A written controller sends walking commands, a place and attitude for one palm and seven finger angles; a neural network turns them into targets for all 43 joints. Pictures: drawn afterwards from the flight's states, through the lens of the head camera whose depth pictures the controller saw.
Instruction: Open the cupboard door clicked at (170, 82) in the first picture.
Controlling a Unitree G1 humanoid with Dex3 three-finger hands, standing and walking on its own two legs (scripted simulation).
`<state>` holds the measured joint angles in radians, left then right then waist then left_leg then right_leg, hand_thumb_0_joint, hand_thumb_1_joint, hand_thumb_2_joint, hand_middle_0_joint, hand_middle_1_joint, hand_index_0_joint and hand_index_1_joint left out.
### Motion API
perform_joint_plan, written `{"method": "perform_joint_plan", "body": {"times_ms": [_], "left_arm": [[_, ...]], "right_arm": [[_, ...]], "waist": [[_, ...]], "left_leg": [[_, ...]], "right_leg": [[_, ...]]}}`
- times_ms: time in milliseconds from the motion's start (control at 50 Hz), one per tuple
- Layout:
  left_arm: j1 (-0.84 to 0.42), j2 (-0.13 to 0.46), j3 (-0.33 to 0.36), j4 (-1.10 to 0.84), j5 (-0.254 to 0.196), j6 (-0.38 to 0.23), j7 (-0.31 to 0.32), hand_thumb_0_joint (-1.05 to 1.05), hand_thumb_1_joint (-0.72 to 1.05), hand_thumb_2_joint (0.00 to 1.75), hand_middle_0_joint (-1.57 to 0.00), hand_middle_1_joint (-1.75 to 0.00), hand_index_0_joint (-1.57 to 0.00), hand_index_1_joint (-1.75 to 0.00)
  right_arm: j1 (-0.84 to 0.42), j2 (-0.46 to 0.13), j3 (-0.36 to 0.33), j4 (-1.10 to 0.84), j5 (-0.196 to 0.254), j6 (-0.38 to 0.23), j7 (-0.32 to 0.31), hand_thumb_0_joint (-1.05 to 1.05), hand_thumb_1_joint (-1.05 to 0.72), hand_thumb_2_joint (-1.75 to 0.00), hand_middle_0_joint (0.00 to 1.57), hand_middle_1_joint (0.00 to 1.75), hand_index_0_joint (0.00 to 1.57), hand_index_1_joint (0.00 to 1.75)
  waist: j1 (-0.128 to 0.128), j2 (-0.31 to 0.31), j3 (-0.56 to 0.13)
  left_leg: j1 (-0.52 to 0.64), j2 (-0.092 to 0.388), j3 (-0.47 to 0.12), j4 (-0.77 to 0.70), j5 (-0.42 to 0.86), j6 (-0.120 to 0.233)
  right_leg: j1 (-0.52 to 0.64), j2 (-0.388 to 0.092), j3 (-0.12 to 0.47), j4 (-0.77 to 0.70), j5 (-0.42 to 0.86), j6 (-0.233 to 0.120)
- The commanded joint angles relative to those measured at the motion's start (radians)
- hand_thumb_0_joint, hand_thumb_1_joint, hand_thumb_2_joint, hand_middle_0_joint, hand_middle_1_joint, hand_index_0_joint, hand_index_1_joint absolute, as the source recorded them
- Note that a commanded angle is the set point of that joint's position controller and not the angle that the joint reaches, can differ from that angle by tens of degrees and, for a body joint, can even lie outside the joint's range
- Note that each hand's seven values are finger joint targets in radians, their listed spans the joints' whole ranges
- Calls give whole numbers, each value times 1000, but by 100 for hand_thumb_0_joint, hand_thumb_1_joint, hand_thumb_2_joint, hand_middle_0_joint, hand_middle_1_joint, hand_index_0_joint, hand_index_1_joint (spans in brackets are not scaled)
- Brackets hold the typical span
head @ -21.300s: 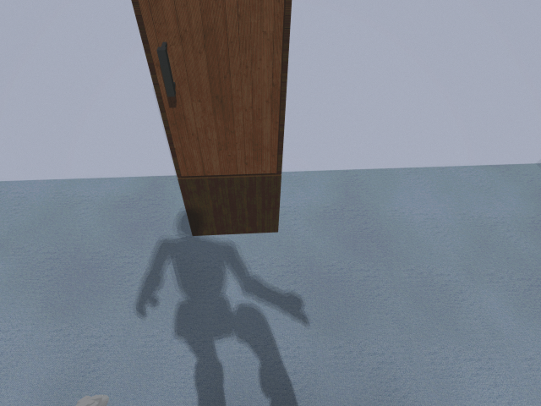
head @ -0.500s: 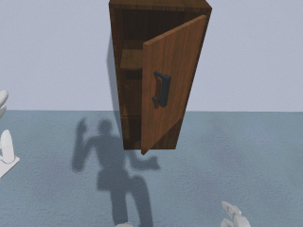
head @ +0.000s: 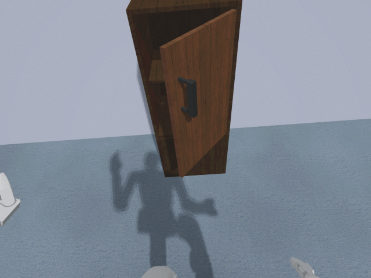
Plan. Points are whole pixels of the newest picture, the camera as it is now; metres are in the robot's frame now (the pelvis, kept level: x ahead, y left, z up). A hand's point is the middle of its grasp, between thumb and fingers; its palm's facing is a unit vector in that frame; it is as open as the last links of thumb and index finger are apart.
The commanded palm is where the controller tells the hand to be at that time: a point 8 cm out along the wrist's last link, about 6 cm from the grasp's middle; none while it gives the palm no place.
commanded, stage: stop stepping back and stand still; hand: left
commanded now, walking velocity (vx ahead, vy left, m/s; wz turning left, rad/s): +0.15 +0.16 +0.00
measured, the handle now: (187, 97) +0.63 +0.06 +0.06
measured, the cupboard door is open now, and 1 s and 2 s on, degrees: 48 48 48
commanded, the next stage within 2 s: let the arm hang, fingers relaxed in 1.36 s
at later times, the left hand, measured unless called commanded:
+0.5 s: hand (24, 188) +0.22 +0.30 +0.15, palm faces +0.44 -0.78 -0.45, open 7.4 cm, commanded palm +0.16 +0.33 +0.18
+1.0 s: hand (6, 207) +0.19 +0.32 +0.15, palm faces +0.42 -0.80 -0.42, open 7.4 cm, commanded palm +0.13 +0.36 +0.18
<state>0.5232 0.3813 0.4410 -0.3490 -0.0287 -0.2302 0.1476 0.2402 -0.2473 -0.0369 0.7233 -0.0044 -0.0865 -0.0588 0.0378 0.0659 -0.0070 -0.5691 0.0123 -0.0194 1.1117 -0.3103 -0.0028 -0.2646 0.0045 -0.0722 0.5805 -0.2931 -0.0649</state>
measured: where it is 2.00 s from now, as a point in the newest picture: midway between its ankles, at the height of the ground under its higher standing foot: outside the picture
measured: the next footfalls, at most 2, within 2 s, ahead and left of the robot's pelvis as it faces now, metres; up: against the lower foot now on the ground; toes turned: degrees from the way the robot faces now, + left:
left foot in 0.30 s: +0.04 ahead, +0.14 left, +0.00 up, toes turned +4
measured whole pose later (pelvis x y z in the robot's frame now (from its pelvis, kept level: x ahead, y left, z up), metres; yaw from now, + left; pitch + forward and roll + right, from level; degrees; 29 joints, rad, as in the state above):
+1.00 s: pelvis -0.01 +0.05 +0.01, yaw +1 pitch -1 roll -1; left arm 0.54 0.36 0.36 -0.44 -0.05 -0.18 0.15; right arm 0.22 -0.20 0.01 0.61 0.01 -0.09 -0.07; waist 0.02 0.00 0.05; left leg -0.21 -0.01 0.07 0.44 -0.22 0.05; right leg -0.20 -0.03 -0.07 0.39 -0.17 0.02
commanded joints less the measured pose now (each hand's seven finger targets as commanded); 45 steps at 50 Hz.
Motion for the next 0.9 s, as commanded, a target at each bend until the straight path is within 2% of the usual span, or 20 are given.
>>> {"method": "perform_joint_plan", "body": {"times_ms": [0, 40, 80, 120, 160, 180, 220, 240, 280, 300, 320, 340, 380, 400, 460, 580, 640, 760, 840, 880], "left_arm": [[-195, 177, 13, -131, 13, -50, 4, 0, 90, 90, -20, -30, -20, -30], [-230, 195, 9, -191, 22, -64, 20, 0, 90, 90, -20, -30, -20, -30], [-210, 258, 73, -257, 23, -81, 40, 0, 90, 90, -20, -30, -20, -30], [-127, 254, 102, -311, 16, -84, 49, 0, 90, 90, -20, -30, -20, -30], [-37, 259, 144, -347, 5, -81, 59, 0, 90, 90, -20, -30, -20, -30], [27, 254, 159, -327, 0, -75, 63, 0, 90, 90, -20, -30, -20, -30], [56, 218, 145, -332, -14, -68, 64, 0, 90, 90, -20, -30, -20, -30], [61, 206, 139, -324, -19, -68, 61, 0, 90, 90, -20, -30, -20, -30], [76, 171, 109, -270, -25, -59, 49, 0, 90, 90, -20, -30, -20, -30], [36, 188, 110, -275, -25, -58, 44, 0, 90, 90, -20, -30, -20, -30], [39, 188, 109, -231, -23, -52, 36, 0, 90, 90, -20, -30, -20, -30], [25, 196, 106, -228, -18, -49, 31, 0, 90, 90, -20, -30, -20, -30], [-43, 186, 70, -277, -11, -50, 22, 0, 90, 90, -20, -30, -20, -30], [-52, 183, 57, -286, -8, -50, 22, 0, 90, 90, -20, -30, -20, -30], [-48, 191, 55, -342, -11, -41, 22, 0, 90, 90, -20, -30, -20, -30], [13, 257, 141, -437, -21, -40, 34, 0, 90, 90, -20, -30, -20, -30], [54, 218, 130, -376, -30, -35, 32, 0, 90, 90, -20, -30, -20, -30], [52, 157, 75, -252, -36, -17, 18, 0, 90, 90, -20, -30, -20, -30], [-15, 155, 46, -281, -23, -17, 18, 0, 90, 90, -20, -30, -20, -30], [-54, 194, 68, -330, -16, -22, 23, 0, 90, 90, -20, -30, -20, -30]], "right_arm": [[-126, -104, -34, -189, 12, -72, -19, 0, -90, -90, 20, 30, 20, 30], [-142, -99, -34, -198, 9, -80, -25, 0, -90, -90, 20, 30, 20, 30], [-146, -97, -37, -204, 4, -93, -33, 0, -90, -90, 20, 30, 20, 30], [-140, -73, -30, -229, -1, -97, -29, 0, -90, -90, 20, 30, 20, 30], [-132, -58, -26, -248, -3, -98, -22, 0, -90, -90, 20, 30, 20, 30], [-126, -59, -29, -249, -1, -94, -21, 0, -90, -90, 20, 30, 20, 30], [-100, -56, -25, -263, 3, -81, -14, 0, -90, -90, 20, 30, 20, 30], [-93, -67, -31, -266, 7, -76, -14, 0, -90, -90, 20, 30, 20, 30], [-91, -99, -45, -269, 19, -65, -11, 0, -90, -90, 20, 30, 20, 30], [-91, -109, -42, -275, 26, -62, -7, 0, -90, -90, 20, 30, 20, 30], [-90, -105, -39, -267, 29, -62, -7, 0, -90, -90, 20, 30, 20, 30], [-94, -94, -25, -259, 21, -60, -9, 0, -90, -90, 20, 30, 20, 30], [-103, -95, -18, -257, 18, -68, -8, 0, -90, -90, 20, 30, 20, 30], [-101, -93, -14, -256, 17, -71, -8, 0, -90, -90, 20, 30, 20, 30], [-105, -91, -11, -269, 16, -74, -4, 0, -90, -90, 20, 30, 20, 30], [-114, -76, 0, -285, 8, -70, -2, 0, -90, -90, 20, 30, 20, 30], [-106, -65, 5, -283, 10, -61, 0, 0, -90, -90, 20, 30, 20, 30], [-101, -80, 0, -269, 17, -51, -6, 0, -90, -90, 20, 30, 20, 30], [-111, -86, -1, -268, 16, -57, -12, 0, -90, -90, 20, 30, 20, 30], [-125, -88, -2, -270, 12, -64, -18, 0, -90, -90, 20, 30, 20, 30]], "waist": [[-58, -166, 44], [-45, -196, 41], [-31, -216, 16], [-12, -242, -21], [0, -209, -59], [-1, -165, -78], [-20, -117, -107], [-28, -75, -112], [-30, 27, -123], [-29, -2, -111], [-39, -6, -85], [-44, 54, -64], [-43, 71, -34], [-42, 31, -41], [-35, -8, -98], [-23, 75, -148], [-28, 74, -123], [-35, -11, -61], [-33, 4, -48], [-29, 19, -51]], "left_leg": [[-60, 32, 5, 25, 108, -7], [-11, 19, 36, -111, 87, 7], [59, 6, 70, -261, 57, 16], [116, -2, 103, -407, 36, 25], [184, -8, 116, -528, 21, 28], [228, -13, 116, -588, 21, 27], [322, -16, 105, -711, 82, 26], [374, 19, 69, -756, 132, 35], [467, 143, -67, -712, 349, 76], [434, 164, -83, -705, 415, 76], [397, 142, -44, -686, 427, 65], [356, 121, -21, -698, 406, 56], [321, 100, -1, -696, 374, 37], [315, 100, -10, -695, 384, 35], [350, 87, 5, -683, 424, 26], [369, 75, 14, -706, 473, 7], [346, 81, 13, -728, 428, 4], [284, 91, -2, -792, 236, 6], [253, 83, -13, -826, 135, 11], [247, 75, -21, -838, 96, 11]], "right_leg": [[7, -251, 309, -373, -136, 1], [53, -250, 264, -370, -42, 14], [102, -252, 257, -375, -3, 22], [160, -261, 255, -360, 41, -2], [198, -268, 250, -321, 95, -42], [211, -262, 255, -296, 129, -43], [211, -209, 213, -240, 144, -14], [195, -167, 185, -185, 180, 14], [89, -75, 117, -107, 208, 62], [102, -54, 100, -99, 213, 72], [116, -43, 102, -111, 257, 71], [129, -48, 87, -109, 287, 71], [143, -55, 92, -114, 324, 66], [162, -55, 91, -116, 350, 67], [198, -55, 88, -117, 419, 66], [234, -43, 66, -117, 420, 63], [231, -35, 56, -138, 366, 69], [202, -25, 53, -180, 252, 83], [206, -23, 53, -188, 203, 86], [211, -23, 53, -192, 181, 86]]}}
